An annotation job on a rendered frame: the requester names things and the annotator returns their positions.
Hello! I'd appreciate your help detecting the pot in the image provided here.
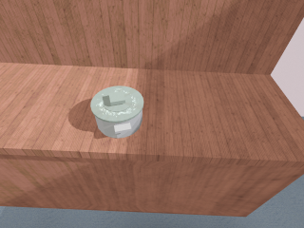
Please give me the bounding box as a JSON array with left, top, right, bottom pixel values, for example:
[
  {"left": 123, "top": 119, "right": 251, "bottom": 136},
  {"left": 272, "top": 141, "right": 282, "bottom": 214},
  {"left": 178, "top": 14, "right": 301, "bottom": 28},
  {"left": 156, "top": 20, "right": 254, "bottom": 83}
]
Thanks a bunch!
[{"left": 95, "top": 110, "right": 143, "bottom": 139}]

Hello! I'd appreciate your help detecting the table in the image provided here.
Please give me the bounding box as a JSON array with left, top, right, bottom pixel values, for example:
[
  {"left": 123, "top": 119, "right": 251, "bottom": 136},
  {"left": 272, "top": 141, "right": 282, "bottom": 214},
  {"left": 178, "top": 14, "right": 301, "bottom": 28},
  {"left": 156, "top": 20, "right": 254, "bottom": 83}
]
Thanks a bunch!
[{"left": 0, "top": 0, "right": 304, "bottom": 218}]

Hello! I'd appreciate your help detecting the lid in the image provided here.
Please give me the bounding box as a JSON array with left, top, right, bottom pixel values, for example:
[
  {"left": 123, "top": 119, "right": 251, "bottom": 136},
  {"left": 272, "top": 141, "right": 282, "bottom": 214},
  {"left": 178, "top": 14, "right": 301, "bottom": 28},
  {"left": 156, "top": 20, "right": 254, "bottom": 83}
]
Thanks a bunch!
[{"left": 90, "top": 85, "right": 144, "bottom": 124}]

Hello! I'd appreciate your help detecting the knob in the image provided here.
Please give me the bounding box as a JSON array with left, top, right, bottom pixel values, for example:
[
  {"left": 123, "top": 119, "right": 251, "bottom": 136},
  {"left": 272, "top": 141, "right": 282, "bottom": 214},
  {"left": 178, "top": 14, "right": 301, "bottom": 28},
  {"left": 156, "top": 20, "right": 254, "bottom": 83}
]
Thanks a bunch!
[{"left": 108, "top": 91, "right": 125, "bottom": 105}]

